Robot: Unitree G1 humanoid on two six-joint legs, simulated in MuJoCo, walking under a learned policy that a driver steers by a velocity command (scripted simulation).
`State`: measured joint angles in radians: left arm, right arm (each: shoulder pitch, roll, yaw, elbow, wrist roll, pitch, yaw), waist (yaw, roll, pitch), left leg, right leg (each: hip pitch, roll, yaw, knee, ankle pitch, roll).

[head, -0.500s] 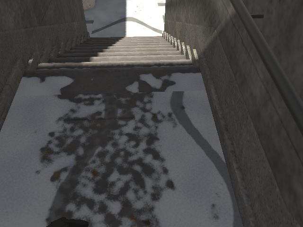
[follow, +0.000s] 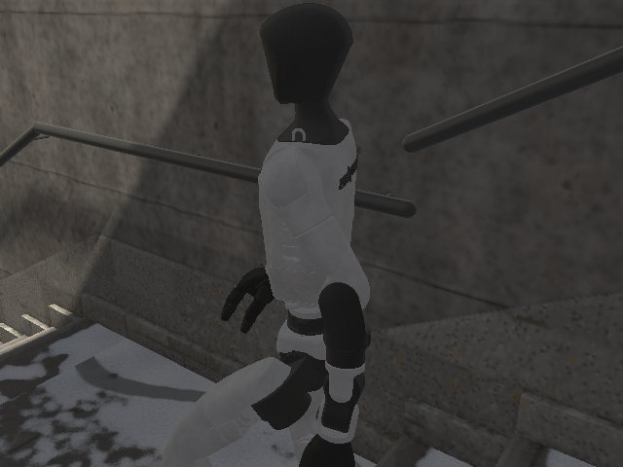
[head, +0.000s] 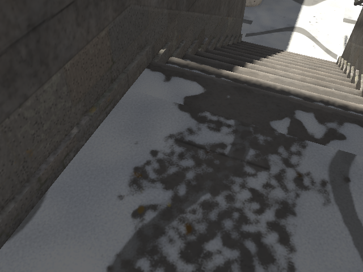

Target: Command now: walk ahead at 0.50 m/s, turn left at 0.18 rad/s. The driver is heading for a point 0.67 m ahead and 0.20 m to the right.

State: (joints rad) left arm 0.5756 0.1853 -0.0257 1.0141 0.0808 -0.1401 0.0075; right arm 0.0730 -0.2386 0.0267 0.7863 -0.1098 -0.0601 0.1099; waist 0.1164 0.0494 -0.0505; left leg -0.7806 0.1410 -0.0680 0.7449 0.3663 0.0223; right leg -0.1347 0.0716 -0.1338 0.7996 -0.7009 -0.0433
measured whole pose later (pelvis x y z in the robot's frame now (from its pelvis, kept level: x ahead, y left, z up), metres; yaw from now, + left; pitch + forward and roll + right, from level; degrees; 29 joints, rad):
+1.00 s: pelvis +0.61 -0.07 -0.10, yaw -25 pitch +4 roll +0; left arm 0.31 0.22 0.08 0.82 -0.02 -0.04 0.03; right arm -0.04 -0.23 -0.07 0.78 -0.01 -0.09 -0.01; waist 0.07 0.03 0.02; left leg -0.64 0.02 -0.06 0.57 0.08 -0.02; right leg -0.18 0.14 0.12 0.41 -0.28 -0.09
